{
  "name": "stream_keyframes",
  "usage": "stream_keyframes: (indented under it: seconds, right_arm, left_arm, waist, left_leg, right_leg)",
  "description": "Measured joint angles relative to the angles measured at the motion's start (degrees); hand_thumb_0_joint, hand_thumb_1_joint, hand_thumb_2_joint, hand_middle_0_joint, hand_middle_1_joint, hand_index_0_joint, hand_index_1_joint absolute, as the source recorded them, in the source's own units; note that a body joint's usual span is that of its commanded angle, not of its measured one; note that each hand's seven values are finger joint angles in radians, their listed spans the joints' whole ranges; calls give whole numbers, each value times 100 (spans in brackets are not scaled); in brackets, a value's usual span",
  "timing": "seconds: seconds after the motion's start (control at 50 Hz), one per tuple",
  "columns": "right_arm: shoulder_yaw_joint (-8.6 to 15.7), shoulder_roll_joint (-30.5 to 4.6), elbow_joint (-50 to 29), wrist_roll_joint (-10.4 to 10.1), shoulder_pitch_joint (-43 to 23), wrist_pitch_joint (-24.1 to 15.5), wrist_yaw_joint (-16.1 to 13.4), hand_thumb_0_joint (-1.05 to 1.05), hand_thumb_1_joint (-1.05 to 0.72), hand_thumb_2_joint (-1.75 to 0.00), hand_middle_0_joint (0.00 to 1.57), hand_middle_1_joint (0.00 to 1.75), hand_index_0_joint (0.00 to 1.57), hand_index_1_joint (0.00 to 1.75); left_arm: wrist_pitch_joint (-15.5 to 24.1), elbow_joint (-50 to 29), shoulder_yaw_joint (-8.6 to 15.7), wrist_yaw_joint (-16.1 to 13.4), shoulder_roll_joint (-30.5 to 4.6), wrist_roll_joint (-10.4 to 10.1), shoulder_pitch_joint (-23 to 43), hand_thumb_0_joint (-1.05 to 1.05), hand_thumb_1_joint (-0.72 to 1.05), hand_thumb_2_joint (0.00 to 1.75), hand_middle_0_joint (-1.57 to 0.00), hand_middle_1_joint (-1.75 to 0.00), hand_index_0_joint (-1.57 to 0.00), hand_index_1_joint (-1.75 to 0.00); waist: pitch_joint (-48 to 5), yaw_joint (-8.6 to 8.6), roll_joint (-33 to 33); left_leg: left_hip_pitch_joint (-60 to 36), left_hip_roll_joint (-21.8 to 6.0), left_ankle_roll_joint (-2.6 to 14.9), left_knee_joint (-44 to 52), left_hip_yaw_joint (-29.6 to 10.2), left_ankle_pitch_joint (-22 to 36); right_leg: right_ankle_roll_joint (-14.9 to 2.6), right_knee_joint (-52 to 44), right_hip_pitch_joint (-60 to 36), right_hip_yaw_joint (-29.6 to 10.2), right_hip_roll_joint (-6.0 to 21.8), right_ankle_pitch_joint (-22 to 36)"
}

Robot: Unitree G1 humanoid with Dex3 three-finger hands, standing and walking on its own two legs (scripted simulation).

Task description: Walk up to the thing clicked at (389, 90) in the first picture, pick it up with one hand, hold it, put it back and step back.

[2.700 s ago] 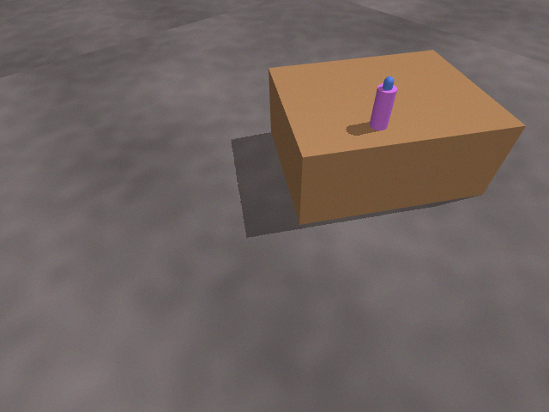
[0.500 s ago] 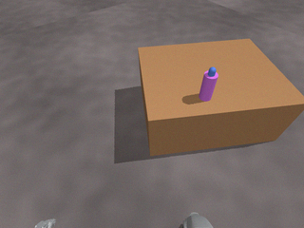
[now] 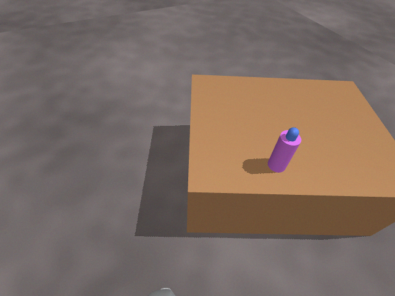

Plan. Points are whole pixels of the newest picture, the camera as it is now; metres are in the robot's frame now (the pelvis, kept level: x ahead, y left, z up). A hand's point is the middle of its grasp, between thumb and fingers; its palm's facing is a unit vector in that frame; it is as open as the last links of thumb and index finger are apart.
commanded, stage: walk up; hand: right
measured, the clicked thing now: (285, 148) +0.67 -0.29 -0.23
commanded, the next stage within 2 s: none
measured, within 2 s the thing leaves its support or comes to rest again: neither
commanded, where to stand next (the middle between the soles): +0.23 -0.03 m, yaw +1 degrees
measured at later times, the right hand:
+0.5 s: hand (363, 294) +0.18 -0.36 -0.16, palm faces -0.03 +0.93 -0.36, open 7.4 cm
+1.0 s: hand (340, 249) +0.28 -0.32 -0.14, palm faces -0.07 +0.91 -0.41, open 7.4 cm
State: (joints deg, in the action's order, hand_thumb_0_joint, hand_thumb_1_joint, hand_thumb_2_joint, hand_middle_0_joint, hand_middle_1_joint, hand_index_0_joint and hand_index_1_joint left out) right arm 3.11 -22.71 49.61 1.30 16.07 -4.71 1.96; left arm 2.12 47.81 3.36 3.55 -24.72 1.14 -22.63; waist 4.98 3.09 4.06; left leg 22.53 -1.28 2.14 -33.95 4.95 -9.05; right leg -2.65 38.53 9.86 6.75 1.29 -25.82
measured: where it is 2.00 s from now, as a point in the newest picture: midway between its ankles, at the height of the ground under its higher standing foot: outside the picture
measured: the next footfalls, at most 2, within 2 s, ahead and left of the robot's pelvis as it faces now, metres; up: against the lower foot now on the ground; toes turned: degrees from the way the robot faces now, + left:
right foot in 0.40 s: +0.22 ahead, -0.19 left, +0.00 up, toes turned +0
left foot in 0.80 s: +0.23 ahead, +0.07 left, +0.00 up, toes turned +3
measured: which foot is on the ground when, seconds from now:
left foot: down 0.00-0.40, up 0.42-0.78, down 0.80-1.00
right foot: down 0.00-0.00, up 0.02-0.38, down 0.40-1.00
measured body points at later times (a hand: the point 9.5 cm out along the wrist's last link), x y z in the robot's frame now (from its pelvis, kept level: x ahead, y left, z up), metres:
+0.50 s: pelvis +0.14 -0.08 +0.00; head +0.17 -0.11 +0.45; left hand +0.22 +0.24 -0.09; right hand +0.19 -0.41 -0.14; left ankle +0.11 +0.07 -0.68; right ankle +0.21 -0.20 -0.72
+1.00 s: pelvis +0.16 -0.05 -0.01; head +0.19 -0.04 +0.44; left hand +0.23 +0.27 -0.13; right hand +0.28 -0.37 -0.11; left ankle +0.19 +0.07 -0.72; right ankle +0.18 -0.19 -0.72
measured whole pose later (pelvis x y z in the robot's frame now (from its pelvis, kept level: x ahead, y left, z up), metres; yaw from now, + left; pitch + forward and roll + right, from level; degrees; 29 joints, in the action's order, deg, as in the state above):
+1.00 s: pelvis +0.16 -0.05 -0.01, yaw +2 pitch -1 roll +0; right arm 2.0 -22.4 53.7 1.0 7.7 0.7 0.8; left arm 1.5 55.2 1.2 -1.3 -23.7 0.0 -10.0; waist 5.1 0.4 1.4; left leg 21.5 -1.3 0.6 -42.3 1.3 -19.3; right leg -1.1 41.7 18.9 1.7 2.4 -22.5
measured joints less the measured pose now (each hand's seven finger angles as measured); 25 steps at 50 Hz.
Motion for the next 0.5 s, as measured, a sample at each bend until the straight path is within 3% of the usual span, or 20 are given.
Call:
stream_keyframes:
  seconds: [0.08,0.12,0.18,0.3,0.38,0.42,0.46,0.5]
  right_arm:
    - [-1,13,-251,-34,-35,-91,-89,0,-90,-90,21,30,20,30]
    - [-36,54,-306,-70,6,-97,-124,0,-90,-90,21,30,20,30]
    - [-99,69,-326,-94,131,-128,-120,0,-90,-90,21,30,21,30]
    - [-89,-95,-270,-31,328,-51,-35,0,-90,-90,21,30,21,30]
    - [-62,-239,-195,-52,395,129,-45,0,-90,-90,21,30,21,30]
    - [-44,-295,-109,-79,332,250,-99,0,-90,-90,21,30,20,30]
    - [-43,-276,-17,-89,219,369,-167,0,-90,-90,21,30,20,30]
    - [-77,-252,50,-95,122,428,-186,0,-91,-90,21,30,20,30]
  left_arm:
    - [-158,128,-82,-54,125,7,90,1,91,90,-21,-30,-20,-30]
    - [-173,138,-90,-42,90,7,178,1,91,90,-21,-30,-21,-30]
    - [-132,70,-19,-9,-9,-14,339,1,91,90,-21,-30,-21,-30]
    - [-74,63,95,88,-83,-35,575,1,91,90,-21,-30,-20,-29]
    - [39,185,91,10,-83,-23,664,0,91,90,-21,-30,-20,-29]
    - [141,246,106,-96,-5,8,736,0,91,90,-21,-30,-20,-30]
    - [175,237,30,-166,125,15,821,0,91,90,-21,-30,-20,-29]
    - [187,191,-66,-195,246,-13,860,0,91,90,-21,-30,-20,-29]
  waist:
    - [-28,-185,-9]
    - [-57,-261,15]
    - [-67,-333,74]
    - [-81,-406,-58]
    - [-161,-490,-294]
    - [-114,-445,-546]
    - [-11,-404,-698]
    - [75,-332,-763]
  left_leg:
    - [-238,-32,67,-226,33,-454]
    - [-505,-62,24,6,32,-455]
    - [-833,-78,-64,310,8,-439]
    - [-1214,-206,-152,401,11,-723]
    - [-1105,-349,-267,-136,-104,-1211]
    - [-864,-515,-134,-834,-264,-1584]
    - [-511,-315,-59,-1664,-540,-1875]
    - [-180,-120,-34,-2283,-535,-2000]
  right_leg:
    - [-19,2021,834,-440,-129,-296]
    - [0,2385,1232,-620,-74,-65]
    - [78,2175,1673,-805,190,378]
    - [219,713,1826,-767,577,1060]
    - [218,-164,1376,-610,423,1471]
    - [308,-81,1303,-503,217,1345]
    - [294,120,1315,-433,183,1153]
    - [246,51,1228,-430,205,1126]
